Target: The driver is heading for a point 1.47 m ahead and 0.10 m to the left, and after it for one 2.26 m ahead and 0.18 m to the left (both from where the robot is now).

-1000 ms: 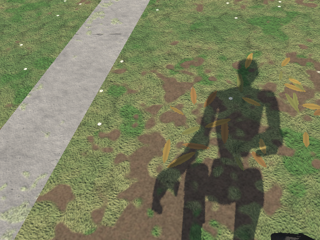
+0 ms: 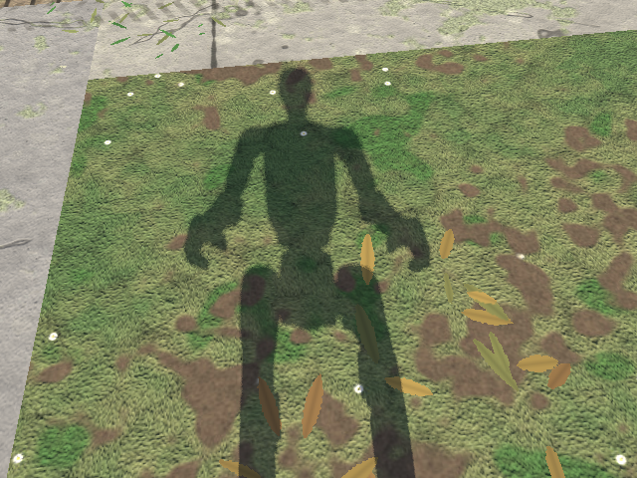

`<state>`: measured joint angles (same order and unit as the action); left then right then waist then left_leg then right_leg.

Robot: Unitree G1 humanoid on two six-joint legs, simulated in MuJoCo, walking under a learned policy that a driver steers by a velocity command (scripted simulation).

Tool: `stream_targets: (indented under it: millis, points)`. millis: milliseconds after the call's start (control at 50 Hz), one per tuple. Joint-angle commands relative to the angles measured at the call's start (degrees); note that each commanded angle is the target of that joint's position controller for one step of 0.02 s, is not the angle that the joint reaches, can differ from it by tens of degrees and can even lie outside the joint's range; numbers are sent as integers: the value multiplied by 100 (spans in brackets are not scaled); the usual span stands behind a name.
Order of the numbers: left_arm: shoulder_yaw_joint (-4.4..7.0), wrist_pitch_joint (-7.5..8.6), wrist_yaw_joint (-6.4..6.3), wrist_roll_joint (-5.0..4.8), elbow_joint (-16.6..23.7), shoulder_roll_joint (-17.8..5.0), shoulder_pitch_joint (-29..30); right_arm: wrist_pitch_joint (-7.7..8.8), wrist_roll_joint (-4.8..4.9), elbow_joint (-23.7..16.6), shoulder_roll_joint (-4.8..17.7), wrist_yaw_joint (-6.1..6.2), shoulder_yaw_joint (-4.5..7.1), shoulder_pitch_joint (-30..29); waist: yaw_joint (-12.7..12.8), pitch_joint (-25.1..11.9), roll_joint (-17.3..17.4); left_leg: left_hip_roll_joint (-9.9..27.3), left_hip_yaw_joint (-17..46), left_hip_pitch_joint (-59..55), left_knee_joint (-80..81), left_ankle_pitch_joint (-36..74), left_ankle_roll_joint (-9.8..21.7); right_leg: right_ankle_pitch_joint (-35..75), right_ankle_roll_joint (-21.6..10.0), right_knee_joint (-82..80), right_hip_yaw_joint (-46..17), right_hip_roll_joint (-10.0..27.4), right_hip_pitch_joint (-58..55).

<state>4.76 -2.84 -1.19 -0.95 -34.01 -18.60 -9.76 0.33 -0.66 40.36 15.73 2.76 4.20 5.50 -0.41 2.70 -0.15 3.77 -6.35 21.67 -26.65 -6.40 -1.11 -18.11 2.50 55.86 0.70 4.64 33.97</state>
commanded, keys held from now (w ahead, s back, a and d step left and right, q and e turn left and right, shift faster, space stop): shift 0.34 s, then q+shift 0.40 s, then w+q+shift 0.08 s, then w+shift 0.18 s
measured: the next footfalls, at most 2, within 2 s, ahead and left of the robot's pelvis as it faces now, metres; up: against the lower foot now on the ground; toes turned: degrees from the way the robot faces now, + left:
right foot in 0.08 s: +0.09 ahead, -0.13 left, +0.00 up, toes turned -7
left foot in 0.46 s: +0.09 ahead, +0.10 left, +0.00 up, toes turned -6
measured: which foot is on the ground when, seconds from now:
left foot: down 0.00-0.08, up 0.10-0.44, down 0.46-0.76, up 0.78-1.00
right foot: up 0.00-0.06, down 0.08-0.50, up 0.52-0.74, down 0.76-1.00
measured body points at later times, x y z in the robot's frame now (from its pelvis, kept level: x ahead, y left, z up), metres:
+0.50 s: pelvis +0.03 -0.03 -0.01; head +0.03 -0.02 +0.44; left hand +0.25 +0.18 -0.09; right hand +0.12 -0.30 -0.11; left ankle +0.05 +0.11 -0.73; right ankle +0.05 -0.13 -0.73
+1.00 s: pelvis +0.05 -0.05 +0.02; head +0.04 -0.08 +0.47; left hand +0.02 +0.24 -0.07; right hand +0.28 -0.27 -0.07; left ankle +0.04 +0.15 -0.61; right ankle +0.03 -0.14 -0.73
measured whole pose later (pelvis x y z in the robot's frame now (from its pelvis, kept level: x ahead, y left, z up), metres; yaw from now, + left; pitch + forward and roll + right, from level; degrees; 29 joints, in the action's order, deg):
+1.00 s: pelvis +0.05 -0.05 +0.02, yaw +16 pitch +3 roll +2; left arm 4.4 4.2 -0.3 1.6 -40.3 -15.4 -23.2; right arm -0.4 -1.6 39.3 18.2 -0.8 6.1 11.1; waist 2.7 -5.3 1.0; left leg 0.1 7.3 41.7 -70.5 -8.2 -0.9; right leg -14.2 -2.7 19.9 2.6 0.6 8.7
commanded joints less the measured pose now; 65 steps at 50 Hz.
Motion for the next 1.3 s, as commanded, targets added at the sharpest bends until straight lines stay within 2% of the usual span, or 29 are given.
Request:
stream_targets:
  millis: [20, 60, 80, 100, 120, 140, 180, 240, 340, 380, 440, 480, 500, 560, 620, 680, 740, 760, 780, 800, 820, 860, 960, 980, 1060, 1220, 1260, 1280, 1300]
  points:
    - [83, -13, 130, 11, 220, -251, -561, 92, 95, -380, 848, -16, 257, -514, 274, -1159, 915, 1381, 675, -397, 659, 532, 1022, 382, -239, -1038, 204, -71, -1417]
    - [158, -22, 139, 97, 104, -264, -864, 56, 184, -241, 635, -54, 217, -302, 382, -1088, 548, 1109, 364, -60, -47, -290, 618, 680, -516, -2035, 378, -471, -2250]
    - [239, -2, 101, 163, 104, -526, -1013, 0, 140, -124, 385, -91, 170, 6, 337, -739, -383, 665, -106, 692, -1167, -1134, 175, 1430, -810, -2810, -399, -123, -2674]
    - [324, 22, 15, 189, 402, -1216, -837, -56, -75, -340, 220, -136, 95, 216, 29, -568, -2327, -129, -358, 2245, -3182, -3107, -354, 2768, -1631, -3227, -2628, 1520, -3059]
    - [318, 119, 59, 382, 515, -1304, -943, -33, -34, -512, 598, -67, 208, -424, 599, -1024, -1913, -281, 650, 2382, -4125, -3087, -250, 2182, -2242, -3794, -3164, 1841, -2496]
    - [261, 207, 75, 437, 492, -1146, -727, -51, 100, -512, 736, -18, 248, -555, 475, -825, -1353, -175, 827, 2373, -4418, -2549, -112, 1417, -1977, -3844, -2756, 1523, -2275]
    - [108, 251, 29, 223, 563, -672, 9, -144, 53, -240, 676, 56, 260, -198, 109, -797, -846, -25, 878, 2222, -4355, -1646, -97, 941, -1371, -3650, -2039, 1013, -2080]
    - [-58, 289, -48, 238, 594, -327, 298, -163, 27, -113, 593, 31, 237, 151, -88, -1012, -700, -134, 777, 1494, -4474, -1016, -236, 1592, -1295, -3544, -1459, 681, -1752]
    - [-66, 278, -74, 230, 432, -231, 145, -111, 49, -160, 230, -52, 15, 45, 110, -1042, -741, -56, 841, 808, -2498, -1276, -254, 1679, -1474, -3383, -1475, 703, -2047]
    - [-166, 283, -23, 264, 280, 81, 118, -112, 70, -35, 165, -140, -43, 283, 136, -1079, -761, -14, 740, 126, -1790, -1481, -214, 1337, -1507, -3345, -1339, 748, -1900]
    - [-63, 255, -23, 171, 91, -200, -1, -94, 106, -88, 409, -229, 5, 382, 57, -630, -761, -264, 392, -382, -484, -584, 21, 1037, -1322, -3146, -1222, 652, -1726]
    - [30, 285, -116, 223, 135, -300, -303, -81, 10, -304, 993, -223, 127, 249, 369, -580, 127, 192, 1212, -358, -473, 1349, 390, 610, -834, -2378, -815, 159, -1679]
    - [22, 301, -143, 308, 236, -167, -252, -86, 131, -266, 1108, -209, 212, 245, 457, -612, 1010, 426, 1860, -144, -151, 1164, 820, 332, -466, -1918, -17, -439, -1618]
    - [45, 261, -169, 199, 461, 63, 679, -44, 70, -397, 993, -132, 247, 548, -116, -485, 1576, 1129, 3517, -805, 593, 1168, 1623, -1012, -201, -495, -86, -1004, -416]
    - [74, 283, -94, 148, 471, 123, 562, 35, 158, -515, 1060, -52, 339, 400, 12, -781, 906, 1039, 3510, -1410, 369, 1627, 1509, -1525, -135, 145, -691, -787, 153]
    - [22, 377, -19, 88, 381, 292, 510, -221, 297, -644, 960, 9, 381, 16, 56, -997, 907, 479, 3148, -1009, 250, 1128, 1088, -688, -35, -1410, -463, -938, -774]
    - [159, 396, 83, 22, 33, 56, -337, -332, 359, -744, 866, -19, 376, -92, 368, -1153, 874, 25, 3059, -181, -56, -142, 717, 626, -118, -3366, -293, -911, -2486]
    - [287, 350, 18, 54, -19, -352, -738, -342, 312, -721, 509, -48, 299, 191, 349, -1340, -196, -487, 2450, 1098, -1195, -2336, 358, -133, -535, -3759, -1485, 297, -3610]
    - [369, 333, 41, 295, 58, -873, -753, -228, 308, -862, 421, -81, 280, 245, 287, -1044, -1589, -1025, 1825, 2631, -2616, -2717, 213, -1744, -1176, -4390, -3609, 1710, -3551]
    - [362, 458, 40, 383, 225, -873, -467, -96, 293, -963, 774, -120, 345, 99, 174, -679, -1518, -388, 1846, 3060, -3440, -2234, 214, -3035, -1487, -4730, -4213, 2059, -3153]
    - [282, 535, -31, 273, 277, -641, -123, -64, 276, -885, 1023, -150, 413, 14, 83, -339, -1170, -233, 1658, 3289, -3835, -1672, 186, -3034, -1301, -4740, -3580, 1745, -3019]
    - [212, 650, -101, 135, 212, -478, -113, -37, 149, -575, 849, -166, 380, 347, -3, -373, -616, -137, 1443, 3102, -4381, -950, 85, -2341, -913, -4673, -2583, 1168, -2969]
    - [125, 867, 52, 196, -213, -332, -1070, 147, 205, -512, 426, -208, 197, 183, 230, 3, -438, -190, 1434, 3230, -4560, 23, 40, -1706, -1033, -4872, -1681, 881, -2710]
    - [99, 790, 137, 338, -338, -479, -1276, -40, -468, -508, 445, -485, 174, 34, 234, 108, -24, -533, 1453, 2936, -4386, -61, -11, -1858, -933, -4965, -1533, 810, -2347]
    - [103, 827, 153, 243, -470, -548, -1418, -133, -220, -462, 573, -737, 215, -35, 247, 161, -787, -525, 1478, 2922, -3618, 223, -133, -1596, -1047, -5142, -1273, 980, -2698]
    - [92, 757, 123, 222, -1087, -554, -2050, 68, -139, -825, 382, -835, -19, -1071, 596, 558, -1006, -142, 229, 1158, -712, -744, 368, -520, -1208, -5298, -666, 1146, -2969]
    - [113, 699, 135, 192, -1186, -741, -1818, 171, -142, -593, 490, -688, 42, -2, -27, 307, -880, -545, 42, -419, -253, -1172, 552, 1761, -1337, -4270, -565, 1164, -2559]
    - [73, 725, 158, 178, -1179, -663, -1633, 283, -184, -151, 711, -554, 156, 1377, -702, -489, -309, -556, 247, -2334, -232, -887, 607, 2902, -1224, -2579, -84, 738, -1836]
    - [-60, 769, 195, 214, -930, -279, -1424, 337, -308, 47, 1264, -394, 288, 2694, -1294, -1605, 741, 879, 1867, -4046, 131, -3050, 616, 1363, -1120, -265, 251, 215, -525]
Over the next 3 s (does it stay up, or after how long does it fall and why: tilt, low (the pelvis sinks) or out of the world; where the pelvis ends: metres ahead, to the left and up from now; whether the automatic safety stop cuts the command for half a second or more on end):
stays up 1.02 0.20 -0.03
